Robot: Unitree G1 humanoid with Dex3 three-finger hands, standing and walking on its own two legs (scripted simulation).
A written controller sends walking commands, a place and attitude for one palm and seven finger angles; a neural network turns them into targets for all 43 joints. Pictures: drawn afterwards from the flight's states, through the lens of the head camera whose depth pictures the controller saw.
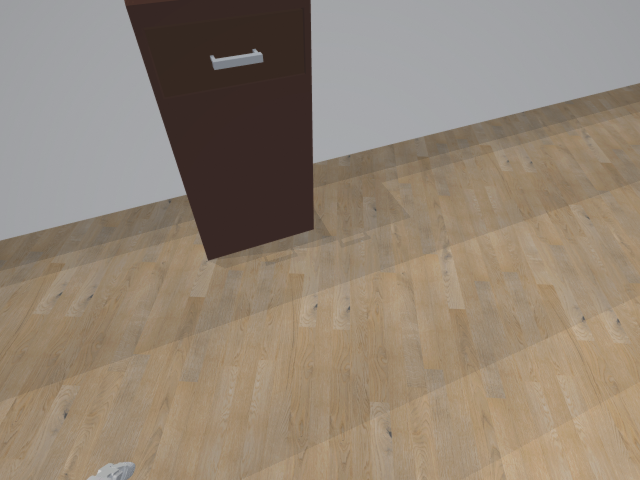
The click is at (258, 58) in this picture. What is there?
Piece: drawer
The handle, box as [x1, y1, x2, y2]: [210, 49, 262, 69]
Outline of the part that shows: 262,54 255,49 252,49 253,52 249,54 216,59 213,55 210,55 210,58 214,69 261,62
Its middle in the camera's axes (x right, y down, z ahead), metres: -0.24 -0.51 +1.08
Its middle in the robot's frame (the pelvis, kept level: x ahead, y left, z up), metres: +1.14 +0.30 +0.04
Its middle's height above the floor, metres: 0.81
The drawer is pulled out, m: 0.00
